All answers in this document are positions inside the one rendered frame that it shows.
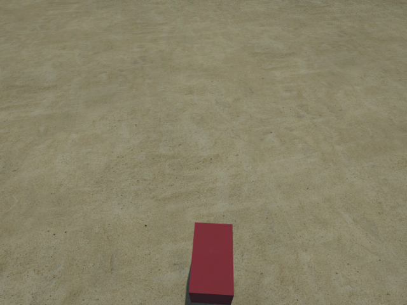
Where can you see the carton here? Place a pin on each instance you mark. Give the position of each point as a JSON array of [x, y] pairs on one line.
[[211, 277]]

